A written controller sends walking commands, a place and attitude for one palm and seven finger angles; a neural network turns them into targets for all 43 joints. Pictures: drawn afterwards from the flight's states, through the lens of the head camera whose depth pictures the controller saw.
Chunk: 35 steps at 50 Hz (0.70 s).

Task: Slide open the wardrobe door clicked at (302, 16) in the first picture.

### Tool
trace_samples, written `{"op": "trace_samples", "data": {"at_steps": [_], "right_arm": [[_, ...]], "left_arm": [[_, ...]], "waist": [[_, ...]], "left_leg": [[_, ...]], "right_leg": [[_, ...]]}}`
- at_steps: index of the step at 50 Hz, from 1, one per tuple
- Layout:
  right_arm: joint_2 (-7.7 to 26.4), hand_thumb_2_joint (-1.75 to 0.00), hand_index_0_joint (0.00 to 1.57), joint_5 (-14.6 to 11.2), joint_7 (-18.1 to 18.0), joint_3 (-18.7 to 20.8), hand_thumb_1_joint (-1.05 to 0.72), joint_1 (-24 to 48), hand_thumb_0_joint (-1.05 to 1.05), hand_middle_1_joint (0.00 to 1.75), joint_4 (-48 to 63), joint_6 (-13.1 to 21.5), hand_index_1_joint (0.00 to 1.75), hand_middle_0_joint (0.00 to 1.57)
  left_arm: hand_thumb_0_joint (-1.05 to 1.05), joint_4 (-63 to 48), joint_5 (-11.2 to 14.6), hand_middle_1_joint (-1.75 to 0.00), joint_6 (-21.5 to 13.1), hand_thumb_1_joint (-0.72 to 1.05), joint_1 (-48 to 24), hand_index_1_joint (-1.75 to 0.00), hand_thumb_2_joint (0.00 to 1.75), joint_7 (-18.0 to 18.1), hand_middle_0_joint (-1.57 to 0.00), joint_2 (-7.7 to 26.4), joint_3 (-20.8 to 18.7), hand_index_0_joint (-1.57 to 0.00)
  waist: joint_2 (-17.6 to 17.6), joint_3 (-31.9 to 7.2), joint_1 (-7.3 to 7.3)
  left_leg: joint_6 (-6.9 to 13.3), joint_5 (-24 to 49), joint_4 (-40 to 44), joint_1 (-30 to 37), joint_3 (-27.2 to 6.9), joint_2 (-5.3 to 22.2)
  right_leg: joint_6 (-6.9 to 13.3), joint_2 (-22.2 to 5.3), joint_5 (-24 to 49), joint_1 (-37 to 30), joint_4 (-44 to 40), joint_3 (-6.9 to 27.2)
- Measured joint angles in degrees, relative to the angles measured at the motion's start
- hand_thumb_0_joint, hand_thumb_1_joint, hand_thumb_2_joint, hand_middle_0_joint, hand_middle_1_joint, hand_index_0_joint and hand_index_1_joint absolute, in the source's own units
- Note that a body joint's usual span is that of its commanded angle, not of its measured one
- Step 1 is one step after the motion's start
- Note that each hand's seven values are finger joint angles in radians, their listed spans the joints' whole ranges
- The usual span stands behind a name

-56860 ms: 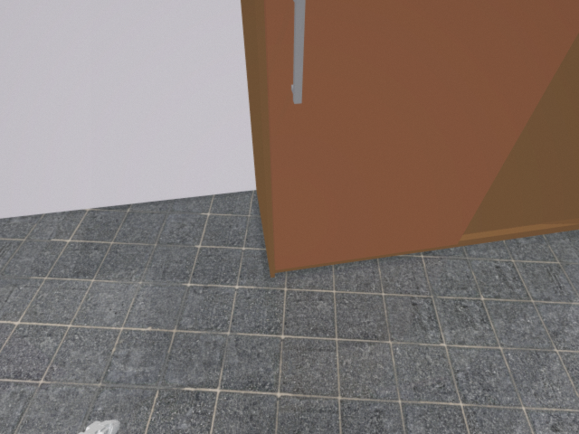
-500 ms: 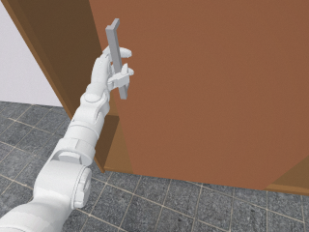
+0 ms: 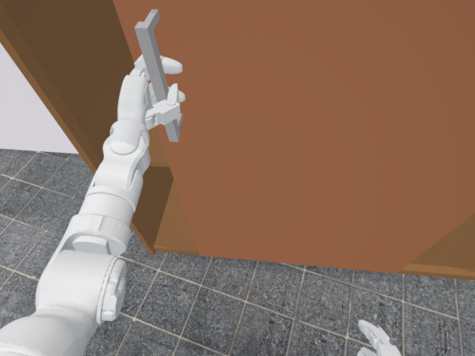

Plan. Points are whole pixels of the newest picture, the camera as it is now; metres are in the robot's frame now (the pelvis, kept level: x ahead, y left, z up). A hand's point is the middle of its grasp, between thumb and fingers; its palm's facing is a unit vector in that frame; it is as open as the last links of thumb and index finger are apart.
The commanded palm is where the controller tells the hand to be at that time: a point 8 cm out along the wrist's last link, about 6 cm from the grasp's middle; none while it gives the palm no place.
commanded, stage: step sideways, sliding the door along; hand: left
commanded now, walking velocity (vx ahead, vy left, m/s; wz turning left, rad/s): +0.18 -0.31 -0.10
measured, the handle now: (165, 84) +0.51 +0.15 +0.17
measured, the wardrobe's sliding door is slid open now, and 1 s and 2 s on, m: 0.21 0.29 0.51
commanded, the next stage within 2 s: none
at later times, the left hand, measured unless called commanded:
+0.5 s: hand (189, 102) +0.47 +0.11 +0.17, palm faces +0.31 -0.95 -0.07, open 6.1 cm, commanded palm +0.44 +0.08 +0.17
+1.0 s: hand (232, 103) +0.47 +0.04 +0.17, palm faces +0.41 -0.91 -0.01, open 6.1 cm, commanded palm +0.43 +0.00 +0.17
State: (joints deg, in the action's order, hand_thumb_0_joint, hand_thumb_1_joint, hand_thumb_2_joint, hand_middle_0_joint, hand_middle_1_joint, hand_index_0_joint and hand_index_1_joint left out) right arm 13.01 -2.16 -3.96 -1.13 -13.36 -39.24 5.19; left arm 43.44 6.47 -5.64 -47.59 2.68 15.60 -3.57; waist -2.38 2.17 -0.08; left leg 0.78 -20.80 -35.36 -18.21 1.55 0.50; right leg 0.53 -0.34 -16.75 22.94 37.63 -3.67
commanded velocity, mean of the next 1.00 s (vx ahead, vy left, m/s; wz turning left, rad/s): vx -0.14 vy -0.18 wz -0.20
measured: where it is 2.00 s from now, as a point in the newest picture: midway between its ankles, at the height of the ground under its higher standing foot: outside the picture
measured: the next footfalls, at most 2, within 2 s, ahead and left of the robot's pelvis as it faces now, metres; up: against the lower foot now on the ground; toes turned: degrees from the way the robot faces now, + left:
right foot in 0.22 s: +0.07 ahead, -0.18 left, +0.00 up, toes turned -2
right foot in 0.66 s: +0.20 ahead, -0.31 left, +0.00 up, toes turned +1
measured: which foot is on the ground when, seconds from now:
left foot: down 0.00-0.68, up 0.70-0.86, down 0.88-1.00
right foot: up 0.00-0.20, down 0.22-0.38, up 0.40-0.64, down 0.66-0.88, up 0.90-1.00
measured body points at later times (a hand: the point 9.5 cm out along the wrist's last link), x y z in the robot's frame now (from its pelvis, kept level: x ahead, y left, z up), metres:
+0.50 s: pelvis +0.04 -0.11 +0.00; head +0.15 -0.10 +0.44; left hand +0.45 +0.16 +0.17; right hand +0.24 -0.33 -0.12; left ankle -0.01 +0.05 -0.73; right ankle +0.06 -0.24 -0.67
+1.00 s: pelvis +0.12 -0.19 +0.00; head +0.24 -0.16 +0.44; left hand +0.44 +0.08 +0.17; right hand +0.36 -0.37 -0.10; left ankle +0.06 -0.10 -0.73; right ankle +0.15 -0.34 -0.66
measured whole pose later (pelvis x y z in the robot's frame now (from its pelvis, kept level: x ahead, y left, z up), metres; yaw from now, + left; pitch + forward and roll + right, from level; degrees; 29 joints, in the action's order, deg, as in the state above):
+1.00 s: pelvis +0.12 -0.19 +0.00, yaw +7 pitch +0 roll -3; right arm 13.0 -2.6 0.3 1.9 -6.1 -33.3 8.2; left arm -7.7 2.7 -3.5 -21.8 10.4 7.6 -5.0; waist -2.9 14.8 8.7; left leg 0.2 -23.4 -35.6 -12.3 7.0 6.1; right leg -1.0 -1.2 -27.1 29.5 60.5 -1.5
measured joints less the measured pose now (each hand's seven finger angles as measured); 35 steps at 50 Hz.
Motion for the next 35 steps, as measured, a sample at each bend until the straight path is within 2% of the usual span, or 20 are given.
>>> {"op": "trace_samples", "data": {"at_steps": [3, 5, 8, 11, 13, 15, 17, 18, 19, 20, 22, 24, 27, 31, 33, 35], "right_arm": [[-0.7, -0.9, 0.2, 0.4, -0.1, 0.5, -0.91, 0.3, 0.01, 0.3, 0.1, -0.8, 0.3, 0.2], [-1.0, -0.9, 0.2, 0.3, 0.2, 0.5, -0.91, 0.0, 0.01, 0.3, -0.2, -1.5, 0.3, 0.2], [-1.3, -0.9, 0.2, 0.0, 0.6, 0.0, -0.91, -0.6, 0.01, 0.3, -0.3, -2.7, 0.3, 0.2], [-1.8, -0.9, 0.2, -0.5, 0.9, -0.7, -0.91, -1.4, 0.01, 0.3, 0.2, -3.3, 0.3, 0.2], [-1.3, -0.9, 0.21, -1.0, 0.8, -0.6, -0.91, -0.2, 0.01, 0.3, -0.3, -3.6, 0.3, 0.2], [-0.2, -0.9, 0.21, -1.4, 0.2, 0.2, -0.91, 1.2, 0.01, 0.3, -0.9, -3.6, 0.3, 0.2], [0.9, -0.9, 0.2, -1.4, -0.5, 0.9, -0.91, 2.5, 0.01, 0.3, -1.1, -3.1, 0.3, 0.2], [1.6, -0.9, 0.2, -1.2, -0.8, 1.1, -0.91, 3.2, 0.01, 0.3, -0.9, -2.6, 0.3, 0.2], [2.1, -0.9, 0.2, -0.9, -0.9, 1.6, -0.91, 3.7, 0.01, 0.3, -0.4, -2.1, 0.3, 0.2], [2.2, -0.9, 0.2, -0.7, -0.7, 2.3, -0.91, 4.5, 0.01, 0.3, 0.1, -1.9, 0.3, 0.2], [2.0, -0.9, 0.2, -0.5, 1.0, 3.2, -0.91, 5.7, 0.01, 0.3, 0.9, -1.7, 0.3, 0.2], [1.8, -0.9, 0.2, -0.5, 2.3, 3.4, -0.91, 6.3, 0.01, 0.3, 2.0, -1.6, 0.3, 0.2], [0.7, -0.9, 0.2, -0.6, 3.4, 3.1, -0.91, 6.4, 0.01, 0.3, 3.9, -1.2, 0.3, 0.2], [-1.7, -0.9, 0.2, -0.5, 3.9, 1.9, -0.91, 6.4, 0.01, 0.3, 6.1, -0.1, 0.3, 0.2], [-2.8, -0.9, 0.2, -0.9, 4.1, 1.1, -0.91, 6.1, 0.01, 0.3, 6.9, 0.6, 0.3, 0.2], [-2.4, -0.9, 0.2, -1.1, 4.0, 0.6, -0.91, 7.2, 0.01, 0.3, 6.4, 0.9, 0.3, 0.2]], "left_arm": [[0.0, -1.8, 0.6, -1.4, 0.3, 0.76, 0.8, -1.4, 0.86, 1.0, -0.43, 0.6, -1.0, -0.29], [0.0, -2.7, 1.0, -1.4, 0.8, 0.76, 1.3, -1.4, 0.86, 1.6, -0.44, 0.5, -1.6, -0.28], [0.01, -4.0, 1.5, -1.4, 1.6, 0.77, 1.5, -1.4, 0.87, 2.7, -0.44, 0.5, -2.2, -0.26], [0.01, -5.6, 1.7, -1.4, 2.8, 0.78, 1.4, -1.4, 0.87, 3.6, -0.45, 1.3, -2.6, -0.23], [0.01, -7.2, 1.3, -1.4, 3.3, 0.77, 1.6, -1.4, 0.87, 4.4, -0.45, 1.5, -3.6, -0.21], [0.01, -8.8, 1.1, -1.4, 3.7, 0.77, 1.4, -1.4, 0.87, 5.2, -0.45, 0.7, -3.7, -0.19], [0.01, -11.7, 0.8, -1.4, 4.5, 0.78, 1.6, -1.4, 0.87, 5.4, -0.45, 0.1, -3.3, -0.18], [0.01, -13.4, 0.8, -1.4, 4.6, 0.78, 1.8, -1.4, 0.87, 5.6, -0.45, -0.1, -3.0, -0.18], [0.01, -15.0, 0.9, -1.4, 4.4, 0.78, 2.0, -1.4, 0.87, 5.8, -0.45, -0.2, -2.6, -0.18], [0.02, -16.5, 1.2, -1.4, 4.1, 0.78, 2.0, -1.4, 0.87, 5.8, -0.45, -0.2, -2.4, -0.17], [0.02, -18.4, 0.9, -1.4, 3.4, 0.78, 2.2, -1.4, 0.87, 5.5, -0.45, -0.6, -2.6, -0.17], [0.02, -20.5, 0.6, -1.4, 3.2, 0.79, 3.4, -1.4, 0.87, 5.4, -0.45, -1.3, -3.0, -0.17], [0.02, -23.6, 0.0, -1.4, 3.6, 0.78, 5.9, -1.4, 0.87, 5.1, -0.45, -1.4, -3.5, -0.17], [0.02, -26.3, -0.2, -1.4, 3.8, 0.77, 9.2, -1.4, 0.87, 4.9, -0.45, 0.0, -5.0, -0.18], [0.02, -26.9, -0.3, -1.4, 4.1, 0.77, 10.3, -1.4, 0.87, 5.0, -0.45, 1.0, -6.1, -0.18], [0.01, -27.8, -0.7, -1.4, 4.1, 0.76, 11.9, -1.4, 0.86, 5.5, -0.45, 1.0, -7.8, -0.17]], "waist": [[-0.6, 2.2, 0.28], [-1.5, 3.3, 0.81], [-2.6, 4.8, 2.18], [-2.0, 5.7, 3.17], [-2.5, 6.5, 2.19], [-2.6, 7.2, 1.45], [-1.8, 8.2, 1.79], [-1.4, 8.6, 2.11], [-1.6, 9.1, 2.55], [-1.2, 10.1, 3.14], [-0.5, 11.9, 4.79], [-1.2, 12.5, 5.7], [-2.0, 12.8, 7.11], [-1.9, 13.0, 8.6], [-1.2, 12.8, 8.49], [-2.3, 12.8, 7.12]], "left_leg": [[-0.5, -0.5, -0.1, 1.7, -0.1, 1.2], [-1.3, -0.5, 0.3, 2.8, -0.7, 2.5], [-3.1, -0.9, 0.3, 4.2, -1.7, 4.7], [-5.0, -2.8, -2.9, 4.2, -2.7, 6.0], [-3.9, -3.3, -8.7, 1.3, -3.5, 7.0], [-2.8, -7.0, -13.7, -1.7, -3.9, 5.2], [-1.9, -7.2, -11.6, -2.2, -1.4, 3.7], [-1.3, -1.3, -6.6, -1.0, 0.2, 3.8], [-0.9, 5.6, -2.8, 0.2, 0.9, 4.6], [-1.4, 5.1, -2.3, 0.8, 1.2, 4.9], [-2.8, 1.4, -1.6, 2.5, 1.6, 5.9], [-4.0, 0.2, -0.2, 3.9, 1.1, 7.6], [-5.8, 0.4, 1.7, 6.2, 0.4, 10.5], [-8.2, -0.6, 1.2, 9.4, 0.6, 13.9], [-8.5, -1.5, -2.6, 9.4, 1.0, 15.1], [-6.9, -1.0, -9.9, 6.4, -0.4, 15.9]], "right_leg": [[0.0, 1.5, -7.5, 2.0, 10.4, 2.0], [0.3, 2.0, -9.0, 2.8, 13.8, 2.2], [0.6, 1.7, -6.1, 1.0, 9.3, 1.5], [1.1, 0.7, 3.3, -3.9, -0.7, 0.7], [1.5, 1.3, -0.4, -4.8, -0.6, -1.5], [2.0, 0.8, -2.4, -5.2, -0.7, -3.4], [2.2, 0.1, -2.3, -5.2, -1.2, -4.1], [2.2, 0.0, -1.9, -4.4, 0.0, -4.3], [1.3, 0.3, -1.2, -2.6, 3.1, -4.0], [0.4, 0.7, -4.1, -0.3, 8.3, -2.5], [0.1, 1.7, -9.9, 3.2, 17.6, 1.0], [-0.1, 1.8, -10.7, 4.9, 20.3, 2.3], [-0.5, 0.6, -7.4, 5.0, 16.7, 2.6], [-1.1, -0.5, -0.7, 1.4, 5.8, 1.5], [-1.2, -0.8, 7.5, -2.5, -1.5, 0.4], [-0.9, -0.6, 5.1, -4.2, -1.3, -1.8]]}}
